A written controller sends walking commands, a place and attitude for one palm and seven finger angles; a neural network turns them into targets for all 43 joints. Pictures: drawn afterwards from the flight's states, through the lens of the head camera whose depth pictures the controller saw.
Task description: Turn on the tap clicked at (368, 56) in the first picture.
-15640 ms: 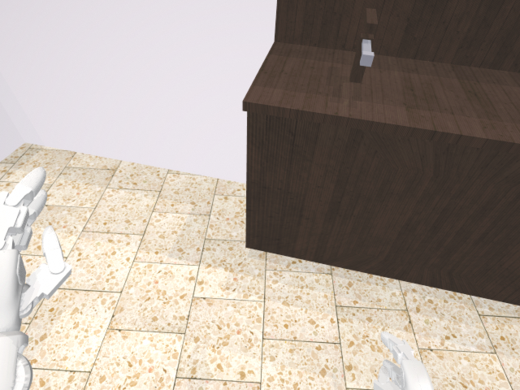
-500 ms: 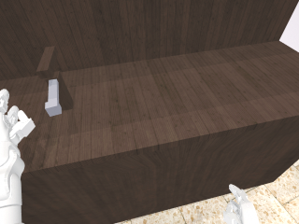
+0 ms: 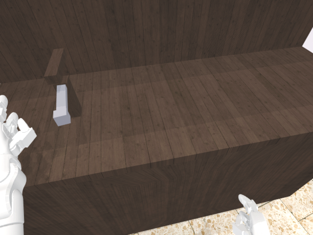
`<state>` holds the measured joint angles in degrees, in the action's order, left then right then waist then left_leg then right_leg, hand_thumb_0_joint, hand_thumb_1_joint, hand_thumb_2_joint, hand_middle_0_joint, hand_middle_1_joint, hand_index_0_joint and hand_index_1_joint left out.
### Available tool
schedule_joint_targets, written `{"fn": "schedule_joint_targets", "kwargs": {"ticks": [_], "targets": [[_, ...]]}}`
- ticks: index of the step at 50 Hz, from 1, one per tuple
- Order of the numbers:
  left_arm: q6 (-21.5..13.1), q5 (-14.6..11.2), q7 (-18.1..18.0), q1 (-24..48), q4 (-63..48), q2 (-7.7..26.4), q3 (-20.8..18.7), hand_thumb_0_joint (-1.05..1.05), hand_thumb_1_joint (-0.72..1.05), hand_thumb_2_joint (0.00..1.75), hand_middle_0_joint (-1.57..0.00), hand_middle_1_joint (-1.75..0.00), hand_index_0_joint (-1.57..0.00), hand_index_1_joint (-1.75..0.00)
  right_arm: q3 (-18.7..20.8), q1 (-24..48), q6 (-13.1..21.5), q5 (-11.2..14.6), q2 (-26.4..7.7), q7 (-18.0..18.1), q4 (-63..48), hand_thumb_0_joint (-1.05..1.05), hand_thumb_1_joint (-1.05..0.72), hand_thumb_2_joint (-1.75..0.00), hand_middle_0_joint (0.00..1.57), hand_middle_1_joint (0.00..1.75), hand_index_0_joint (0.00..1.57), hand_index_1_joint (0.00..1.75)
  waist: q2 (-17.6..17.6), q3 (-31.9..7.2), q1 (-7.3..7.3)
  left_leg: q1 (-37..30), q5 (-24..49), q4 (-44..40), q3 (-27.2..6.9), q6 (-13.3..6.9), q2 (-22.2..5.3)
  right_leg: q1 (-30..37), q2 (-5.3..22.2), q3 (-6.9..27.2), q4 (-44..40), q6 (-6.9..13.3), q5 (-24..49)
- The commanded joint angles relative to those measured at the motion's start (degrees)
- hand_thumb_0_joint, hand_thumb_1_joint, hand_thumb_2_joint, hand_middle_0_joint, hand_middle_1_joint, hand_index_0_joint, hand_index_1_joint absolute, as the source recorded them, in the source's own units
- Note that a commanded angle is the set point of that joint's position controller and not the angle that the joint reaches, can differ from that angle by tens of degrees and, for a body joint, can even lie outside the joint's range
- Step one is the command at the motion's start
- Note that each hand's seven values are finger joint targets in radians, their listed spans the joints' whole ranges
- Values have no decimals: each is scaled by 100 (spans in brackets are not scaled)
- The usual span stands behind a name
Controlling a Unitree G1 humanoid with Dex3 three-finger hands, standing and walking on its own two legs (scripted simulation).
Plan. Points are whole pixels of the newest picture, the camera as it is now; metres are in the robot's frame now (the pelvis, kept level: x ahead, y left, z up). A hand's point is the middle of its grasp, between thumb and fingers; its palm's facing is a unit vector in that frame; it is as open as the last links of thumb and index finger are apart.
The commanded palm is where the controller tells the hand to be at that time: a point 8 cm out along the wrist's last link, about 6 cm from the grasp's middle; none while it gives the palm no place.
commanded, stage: reach beside the lever's end, fingers flat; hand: left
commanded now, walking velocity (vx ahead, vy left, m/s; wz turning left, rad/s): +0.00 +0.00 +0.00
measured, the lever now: (62, 117) +0.31 +0.27 +0.16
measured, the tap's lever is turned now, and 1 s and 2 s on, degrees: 8 8 8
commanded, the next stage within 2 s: push the lever round in 1.98 s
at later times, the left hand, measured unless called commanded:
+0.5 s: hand (34, 135) +0.26 +0.32 +0.15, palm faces +0.60 -0.79 -0.11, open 7.8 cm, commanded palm +0.23 +0.35 +0.16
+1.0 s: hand (35, 134) +0.26 +0.31 +0.15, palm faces +0.60 -0.80 -0.10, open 7.8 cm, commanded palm +0.22 +0.35 +0.16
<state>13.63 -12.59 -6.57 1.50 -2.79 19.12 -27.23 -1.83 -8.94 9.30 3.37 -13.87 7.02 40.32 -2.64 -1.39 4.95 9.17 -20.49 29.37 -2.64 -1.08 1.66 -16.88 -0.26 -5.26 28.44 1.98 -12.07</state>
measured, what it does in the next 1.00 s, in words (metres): stands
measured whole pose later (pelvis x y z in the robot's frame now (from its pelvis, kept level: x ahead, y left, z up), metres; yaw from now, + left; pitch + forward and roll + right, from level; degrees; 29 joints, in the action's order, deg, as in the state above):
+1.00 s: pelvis -0.01 -0.01 +0.00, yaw -1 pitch +0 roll +0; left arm 13.7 -14.0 -5.7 -0.7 -1.3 20.3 -28.8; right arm -1.4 -9.8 7.9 4.1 -14.2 6.3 39.7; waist -3.2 -2.5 4.0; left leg 8.9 -19.8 28.5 -2.1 -0.1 0.5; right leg -17.0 -1.5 -4.9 27.8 3.1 -11.2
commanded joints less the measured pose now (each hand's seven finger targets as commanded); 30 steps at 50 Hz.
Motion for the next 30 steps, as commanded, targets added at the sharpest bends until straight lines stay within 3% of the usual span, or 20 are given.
{"fn": "schedule_joint_targets", "kwargs": {"ticks": [1,4,7,8,9,13,15,17,18,21,23,26,27,28,30], "targets": [[-445,-27,197,2089,-1113,1396,9,0,90,90,-15,-15,-15,-15,201,736,348,36,-730,158,-794,0,-90,-90,20,30,20,30,-299,-914,-268,332,1803,-451,-70,177,-67,808,94,199,-252,-8,749],[-324,-31,236,2287,-808,1473,-16,0,90,90,-15,-15,-15,-15,188,769,342,68,-760,197,-774,0,-90,-90,20,30,20,30,-28,-953,-272,394,1614,-494,-114,140,-65,842,93,181,-297,-15,574],[-248,-36,198,2156,-879,1521,-67,0,90,90,-15,-15,-15,-15,205,775,326,40,-752,173,-840,0,-90,-90,20,30,20,30,-141,-1262,-154,342,1948,-457,-120,198,-48,1050,103,168,-216,-3,893],[-271,4,131,2082,-1025,1591,-165,0,90,90,-15,-15,-15,-15,188,853,324,49,-717,149,-862,0,-90,-90,20,30,20,30,-384,-1322,-84,263,2107,-457,-105,241,-61,1117,101,172,-186,18,979],[-294,17,81,2013,-1097,1487,-115,0,90,90,-15,-15,-15,-15,192,779,320,21,-694,115,-905,0,-90,-90,20,30,20,30,-309,-1442,-59,251,2304,-459,-108,268,-64,1192,104,150,-147,18,1137],[-277,-16,-61,1022,-1192,1720,-609,0,90,90,-15,-15,-15,-15,232,753,209,5,-673,7,-979,0,-90,-90,20,30,20,30,-67,-1600,158,319,3000,-404,-38,301,-111,1586,97,139,-40,20,1848],[-235,-52,-78,617,-1302,1537,-588,0,90,90,-15,-15,-15,-15,260,676,155,3,-629,-51,-1055,0,-90,-90,20,30,20,30,-22,-1536,169,348,3235,-390,18,317,-135,1632,99,142,-30,11,2102],[-172,-93,-79,542,-1382,1586,-664,0,90,90,-15,-15,-15,-15,264,693,93,24,-643,-67,-1056,0,-90,-90,20,30,20,30,83,-1362,145,446,3093,-404,40,291,-141,1597,99,159,-65,1,2092],[-185,-91,-87,629,-1517,1554,-638,0,90,90,-15,-15,-15,-15,236,827,81,51,-632,-61,-1041,0,-90,-90,20,30,20,30,-98,-1249,119,411,2984,-420,41,274,-134,1528,99,178,-95,10,1963],[-235,-92,-61,768,-1631,1571,-623,0,90,90,-15,-15,-15,-15,267,693,113,32,-648,-45,-1019,0,-90,-90,20,30,20,30,-188,-1207,43,383,2826,-393,51,232,-120,1376,93,207,-124,-2,1797],[-354,-58,-49,1346,-1822,1535,-447,0,90,90,-15,-15,-15,-15,225,832,177,60,-633,14,-946,0,-90,-90,20,30,20,30,-429,-1042,-79,291,2433,-412,28,200,-107,1138,99,233,-185,-12,1357],[-491,-79,96,1846,-1420,1502,-241,0,90,90,-15,-15,-15,-15,227,723,264,48,-710,100,-794,0,-90,-90,20,30,20,30,-156,-911,-263,346,1850,-422,-16,108,-82,914,89,257,-301,-36,850],[-514,-68,154,2022,-1279,1525,-163,0,90,90,-15,-15,-15,-15,221,754,288,56,-729,140,-763,0,-90,-90,20,30,20,30,-188,-889,-295,371,1658,-434,-35,82,-73,873,94,277,-331,-36,672],[-561,-48,198,2253,-1365,1438,-12,0,90,90,-15,-15,-15,-15,184,869,326,93,-694,167,-757,0,-90,-90,20,30,20,30,-466,-796,-337,286,1523,-453,-27,77,-76,791,113,295,-369,-22,536],[-536,-60,279,2357,-1032,1349,200,0,90,90,-15,-15,-15,-15,174,823,371,86,-727,200,-728,0,-90,-90,20,30,20,30,-295,-781,-359,367,1225,-495,-82,60,-55,755,121,294,-417,-27,298]]}}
